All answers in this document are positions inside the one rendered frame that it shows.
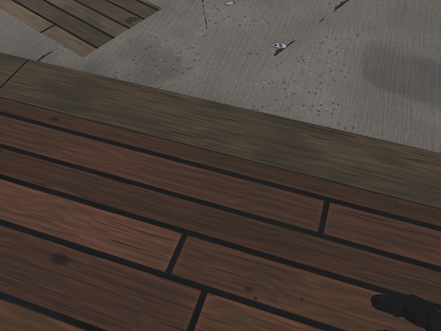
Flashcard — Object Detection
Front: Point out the right robot hand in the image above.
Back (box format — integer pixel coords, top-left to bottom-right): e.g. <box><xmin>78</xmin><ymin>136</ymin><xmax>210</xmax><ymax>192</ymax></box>
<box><xmin>371</xmin><ymin>294</ymin><xmax>441</xmax><ymax>331</ymax></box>

